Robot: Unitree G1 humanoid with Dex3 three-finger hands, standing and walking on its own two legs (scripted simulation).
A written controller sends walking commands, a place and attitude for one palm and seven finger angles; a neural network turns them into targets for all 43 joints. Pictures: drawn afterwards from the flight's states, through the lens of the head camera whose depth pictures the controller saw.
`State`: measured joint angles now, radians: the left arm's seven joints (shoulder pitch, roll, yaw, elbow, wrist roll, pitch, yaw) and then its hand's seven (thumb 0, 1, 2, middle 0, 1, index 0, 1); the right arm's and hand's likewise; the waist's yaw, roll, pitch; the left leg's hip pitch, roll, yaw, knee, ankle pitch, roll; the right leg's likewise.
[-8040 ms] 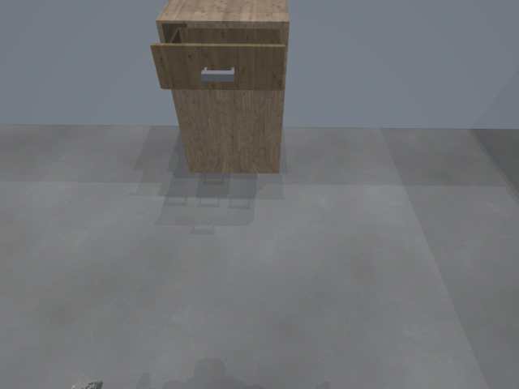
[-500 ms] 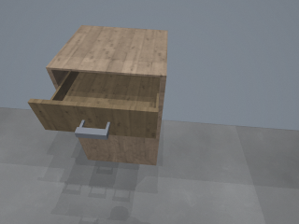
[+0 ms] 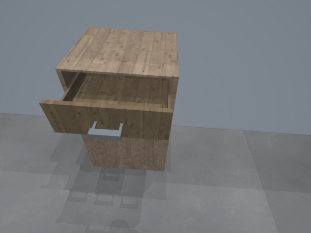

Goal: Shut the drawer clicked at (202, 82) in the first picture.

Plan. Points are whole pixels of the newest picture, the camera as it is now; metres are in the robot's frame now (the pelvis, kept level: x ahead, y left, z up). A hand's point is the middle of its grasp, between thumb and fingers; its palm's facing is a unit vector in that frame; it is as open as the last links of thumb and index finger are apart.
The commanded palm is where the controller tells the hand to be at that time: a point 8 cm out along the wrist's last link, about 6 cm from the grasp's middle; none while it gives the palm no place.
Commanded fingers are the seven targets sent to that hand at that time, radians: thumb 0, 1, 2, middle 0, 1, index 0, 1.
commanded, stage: look again from close up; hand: left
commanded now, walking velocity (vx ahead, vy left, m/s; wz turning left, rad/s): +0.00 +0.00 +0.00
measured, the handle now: (106, 129) +0.47 +0.20 -0.06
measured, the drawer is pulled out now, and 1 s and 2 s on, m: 0.20 0.20 0.20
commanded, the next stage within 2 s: shuffle to correct the standing spot in 0.10 s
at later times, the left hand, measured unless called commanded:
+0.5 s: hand out of the picture -0.04 +0.18 -0.18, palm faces +0.02 -0.99 -0.14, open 7.4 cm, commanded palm none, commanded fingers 0.00 0.90 0.90 -0.20 -0.30 -0.20 -0.30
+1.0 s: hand out of the picture +0.06 +0.17 -0.18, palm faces +0.02 -0.98 -0.19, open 7.3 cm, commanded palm none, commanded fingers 0.00 0.90 0.90 -0.20 -0.30 -0.20 -0.30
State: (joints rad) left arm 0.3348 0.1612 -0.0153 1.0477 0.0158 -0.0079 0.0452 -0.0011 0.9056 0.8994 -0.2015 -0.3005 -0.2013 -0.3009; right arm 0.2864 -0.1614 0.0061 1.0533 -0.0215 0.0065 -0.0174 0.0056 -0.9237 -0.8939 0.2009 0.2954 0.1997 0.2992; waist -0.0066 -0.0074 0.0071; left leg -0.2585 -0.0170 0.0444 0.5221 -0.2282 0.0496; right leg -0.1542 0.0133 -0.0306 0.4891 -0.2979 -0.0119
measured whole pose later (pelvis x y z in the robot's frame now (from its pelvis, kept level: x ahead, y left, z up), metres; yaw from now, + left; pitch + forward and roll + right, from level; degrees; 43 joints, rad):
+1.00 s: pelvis +0.06 +0.01 +0.00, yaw -2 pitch -1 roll +0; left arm 0.31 0.14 0.00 1.06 0.01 -0.01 0.06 0.01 0.92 0.90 -0.20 -0.30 -0.20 -0.30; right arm 0.24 -0.15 -0.01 1.09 -0.01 -0.01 -0.06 0.01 -0.94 -0.89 0.20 0.30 0.20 0.30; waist 0.01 -0.02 0.04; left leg -0.18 -0.04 0.08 0.51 -0.31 0.06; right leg -0.15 -0.02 -0.02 0.51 -0.35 0.01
